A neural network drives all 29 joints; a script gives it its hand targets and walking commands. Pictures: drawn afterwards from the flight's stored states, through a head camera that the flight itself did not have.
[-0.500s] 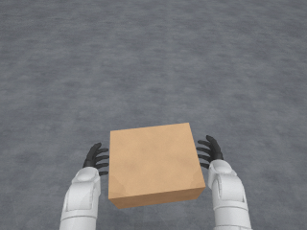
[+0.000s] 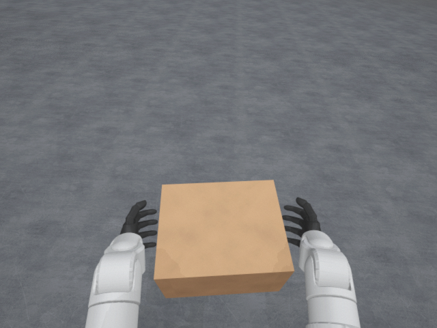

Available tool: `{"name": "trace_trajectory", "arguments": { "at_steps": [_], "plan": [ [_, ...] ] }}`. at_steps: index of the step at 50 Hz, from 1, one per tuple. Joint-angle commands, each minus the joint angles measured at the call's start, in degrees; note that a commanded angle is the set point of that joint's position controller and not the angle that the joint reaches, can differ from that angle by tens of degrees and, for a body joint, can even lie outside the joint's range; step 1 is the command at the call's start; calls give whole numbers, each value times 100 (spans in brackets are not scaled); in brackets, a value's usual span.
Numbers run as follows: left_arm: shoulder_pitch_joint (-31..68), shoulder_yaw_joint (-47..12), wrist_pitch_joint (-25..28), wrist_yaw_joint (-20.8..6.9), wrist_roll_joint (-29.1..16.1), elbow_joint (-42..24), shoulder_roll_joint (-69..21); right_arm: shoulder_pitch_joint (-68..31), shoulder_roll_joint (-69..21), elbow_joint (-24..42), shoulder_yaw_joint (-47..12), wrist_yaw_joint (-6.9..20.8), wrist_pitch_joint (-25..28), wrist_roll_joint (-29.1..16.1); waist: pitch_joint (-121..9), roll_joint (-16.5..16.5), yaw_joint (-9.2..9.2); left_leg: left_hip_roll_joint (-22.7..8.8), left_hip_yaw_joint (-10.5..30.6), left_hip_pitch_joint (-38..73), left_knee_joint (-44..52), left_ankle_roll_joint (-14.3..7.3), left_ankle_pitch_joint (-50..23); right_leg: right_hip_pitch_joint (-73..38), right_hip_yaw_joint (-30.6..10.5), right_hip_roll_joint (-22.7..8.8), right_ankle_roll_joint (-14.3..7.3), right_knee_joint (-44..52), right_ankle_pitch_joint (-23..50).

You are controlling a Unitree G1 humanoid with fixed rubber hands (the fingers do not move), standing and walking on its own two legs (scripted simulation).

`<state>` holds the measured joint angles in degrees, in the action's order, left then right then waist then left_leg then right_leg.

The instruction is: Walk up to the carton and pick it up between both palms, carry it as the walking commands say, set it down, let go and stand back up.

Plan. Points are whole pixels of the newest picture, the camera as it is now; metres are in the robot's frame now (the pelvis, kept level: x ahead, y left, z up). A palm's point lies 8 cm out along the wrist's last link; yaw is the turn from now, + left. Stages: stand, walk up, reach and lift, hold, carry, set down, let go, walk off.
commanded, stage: carry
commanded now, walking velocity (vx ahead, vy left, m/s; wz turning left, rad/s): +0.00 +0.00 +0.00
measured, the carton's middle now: (220, 238) +0.33 -0.01 -0.03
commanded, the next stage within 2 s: none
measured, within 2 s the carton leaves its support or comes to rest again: neither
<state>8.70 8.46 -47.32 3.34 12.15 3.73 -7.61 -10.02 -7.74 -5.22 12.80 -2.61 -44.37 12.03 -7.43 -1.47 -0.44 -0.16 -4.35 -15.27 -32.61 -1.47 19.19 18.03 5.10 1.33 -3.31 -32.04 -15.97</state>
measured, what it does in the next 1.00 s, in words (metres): stands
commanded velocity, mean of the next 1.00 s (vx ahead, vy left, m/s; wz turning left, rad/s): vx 0.00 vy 0.00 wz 0.00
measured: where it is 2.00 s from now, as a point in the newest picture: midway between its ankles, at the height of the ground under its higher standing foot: outside the picture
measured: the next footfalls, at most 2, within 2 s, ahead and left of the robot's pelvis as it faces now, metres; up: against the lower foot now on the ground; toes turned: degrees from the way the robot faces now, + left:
none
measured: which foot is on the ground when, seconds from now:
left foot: down 0.00-1.00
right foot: down 0.00-1.00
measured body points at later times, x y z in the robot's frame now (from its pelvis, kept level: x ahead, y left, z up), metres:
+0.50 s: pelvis -0.01 +0.00 +0.00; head -0.04 +0.00 +0.45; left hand +0.28 +0.15 +0.05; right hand +0.28 -0.18 +0.05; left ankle -0.02 +0.10 -0.73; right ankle +0.01 -0.08 -0.73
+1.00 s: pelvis -0.01 +0.00 +0.00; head -0.04 +0.00 +0.45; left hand +0.27 +0.15 +0.03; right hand +0.27 -0.18 +0.03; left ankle -0.02 +0.10 -0.73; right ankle +0.01 -0.08 -0.73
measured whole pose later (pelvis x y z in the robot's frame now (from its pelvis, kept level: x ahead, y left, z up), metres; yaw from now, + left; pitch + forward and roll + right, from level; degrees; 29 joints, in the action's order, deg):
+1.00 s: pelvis -0.01 +0.00 +0.00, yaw +0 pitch +2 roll +0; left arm 9.9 9.2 -45.4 2.8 14.9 8.7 -7.7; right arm -10.1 -7.7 -8.4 13.4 -2.5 -44.8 12.0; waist -6.7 -1.0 -0.1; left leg 0.0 -4.8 -15.3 -29.8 -1.5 16.4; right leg 18.3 4.7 1.3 -3.3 -29.6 -13.3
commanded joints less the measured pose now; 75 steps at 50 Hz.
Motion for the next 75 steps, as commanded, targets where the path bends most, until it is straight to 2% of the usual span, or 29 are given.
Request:
{"name": "trace_trajectory", "arguments": {
  "at_steps": [1,3,4,6,7,10,11,12,14,18,26,29,30,31,32,34,36,40,41,43,49,50,56,61,63,68,70,72,75],
  "plan": [
    [3190,-3156,34,-1252,-1649,-744,-4345,-2575,-4394,478,-3251,1341,-325,-1586,-1056,372,92,-672,593,294,845,-187,-629,-516,-785,-903,-4,763,528],
    [3146,-3240,-170,-1189,-1841,-1162,-4196,-2424,-4205,830,-3233,1268,-518,-1701,-974,399,80,-638,589,374,869,-170,-595,-279,-882,-956,-4,774,520],
    [2883,-2851,-92,-1225,-1317,-250,-4049,-2221,-4134,-161,-2867,1306,-456,-1214,-926,378,86,-633,542,253,812,-167,-642,-378,-831,-962,-1,841,642],
    [2986,-2986,-87,-1224,-1543,-691,-4101,-2340,-4224,345,-3149,1304,-441,-1484,-1117,295,81,-588,522,313,686,-167,-784,-471,-871,-1021,-8,749,1144],
    [2672,-2618,13,-1300,-1092,470,-4191,-2518,-4199,-316,-2984,1337,-295,-1080,-1053,96,73,-565,413,271,576,-113,-928,-510,-869,-1034,49,823,1555],
    [3009,-2612,321,-1408,-1057,653,-4392,-2907,-4479,-489,-3127,1447,10,-1150,-821,204,92,-546,403,183,592,-58,-796,-397,-839,-1077,121,796,1655],
    [3439,-3027,402,-1401,-1504,-423,-4526,-3306,-4685,524,-3559,1444,93,-1635,-957,224,82,-564,417,257,595,-65,-967,-465,-779,-1036,74,670,1663],
    [3337,-2880,459,-1440,-1281,170,-4612,-3169,-4733,-43,-3344,1477,154,-1386,-731,300,98,-573,449,170,715,-50,-831,-365,-897,-1071,116,746,1417],
    [3764,-3441,399,-1401,-2003,-1187,-4769,-3400,-4814,1282,-3778,1404,82,-1920,-961,243,92,-666,503,305,744,-101,-840,-336,-871,-1009,91,764,1076],
    [3216,-3284,-31,-1245,-1976,-1333,-4478,-2854,-4534,1358,-3609,1253,-376,-1926,-1246,332,99,-609,553,223,844,-169,-509,-579,-909,-968,-2,876,531],
    [2687,-2745,339,-1432,-988,617,-4544,-2539,-4564,-543,-3116,1472,51,-1023,-1287,265,87,-691,393,532,442,-74,-2064,-638,-725,-1024,40,423,2679],
    [3172,-3153,588,-1518,-1409,-10,-4840,-2933,-4885,114,-3500,1540,296,-1405,-1090,494,96,-674,387,474,592,-33,-1471,-499,-815,-1040,67,543,2244],
    [3316,-3157,663,-1585,-1464,46,-4945,-3113,-4973,158,-3593,1544,358,-1398,-930,146,95,-700,474,302,652,-54,-1253,-543,-806,-1010,72,650,1938],
    [3442,-3251,650,-1554,-1611,-207,-4980,-3203,-4952,434,-3621,1540,356,-1540,-1046,455,98,-673,478,385,727,-73,-1176,-432,-835,-1000,48,642,1665],
    [3425,-3330,648,-1574,-1696,-397,-4987,-3194,-5039,608,-3783,1523,334,-1618,-1106,117,93,-692,478,401,754,-96,-905,-524,-823,-964,30,719,1240],
    [3581,-3681,410,-1494,-2159,-1320,-5013,-3153,-4959,1428,-3893,1432,99,-1961,-1226,442,107,-700,522,463,824,-108,-992,-492,-854,-958,28,688,1100],
    [3374,-3597,232,-1418,-2103,-1390,-4809,-2804,-4868,1283,-3835,1373,-121,-1944,-1245,291,106,-712,617,393,891,-185,-781,-572,-853,-886,-2,798,711],
    [2494,-2915,6,-1372,-1291,-6,-4364,-2111,-4427,-119,-3178,1377,-321,-1218,-1340,286,77,-666,545,540,735,-177,-1342,-620,-819,-957,-28,650,1702],
    [2707,-3018,66,-1367,-1415,-339,-4337,-2176,-4410,129,-3293,1394,-267,-1333,-1359,295,84,-694,549,588,677,-177,-1563,-552,-795,-956,-20,587,1819],
    [2403,-2671,244,-1447,-891,811,-4393,-2170,-4372,-804,-3015,1500,-59,-949,-1218,520,100,-684,483,512,660,-87,-1709,-537,-776,-1004,-16,551,1986],
    [3464,-3477,606,-1577,-1896,-668,-5040,-3421,-4962,1142,-3943,1515,338,-1818,-1042,227,107,-698,506,413,763,-90,-1084,-406,-856,-989,58,663,1467],
    [3431,-3310,621,-1591,-1665,-247,-5026,-3095,-5011,449,-3691,1518,306,-1501,-1093,285,99,-654,470,330,748,-81,-922,-465,-896,-1010,86,778,1401],
    [2897,-3473,106,-1365,-1977,-1305,-4560,-2381,-4601,1144,-3728,1339,-265,-1833,-1405,191,109,-643,546,494,763,-191,-874,-554,-868,-951,-26,760,1221],
    [2165,-2658,196,-1418,-938,635,-4226,-1892,-4350,-715,-3064,1454,-123,-981,-1192,246,104,-623,450,428,593,-74,-1286,-597,-863,-1059,2,713,2249],
    [2480,-2768,432,-1533,-993,717,-4520,-2540,-4520,-405,-3275,1537,160,-1075,-1038,275,127,-585,438,316,558,-36,-1226,-563,-928,-1108,94,723,2414],
    [3516,-3334,708,-1613,-1669,-301,-4992,-3167,-5035,418,-3713,1546,362,-1515,-927,205,101,-638,490,256,748,-73,-530,-350,-963,-1031,112,998,968],
    [3631,-3860,460,-1492,-2382,-1844,-4972,-3290,-4965,1955,-4171,1410,109,-2227,-1180,279,121,-644,578,288,938,-153,-390,-411,-927,-949,44,924,430],
    [3297,-3809,146,-1390,-2411,-2053,-4725,-2635,-4746,1843,-3963,1304,-243,-2149,-1305,246,121,-752,698,407,974,-258,-494,-492,-906,-918,-3,876,506],
    [2547,-3176,-145,-1244,-1637,-863,-4103,-1816,-4119,473,-3202,1278,-493,-1435,-1433,477,86,-737,645,581,869,-256,-1186,-466,-838,-897,-23,737,1102]
  ]
}}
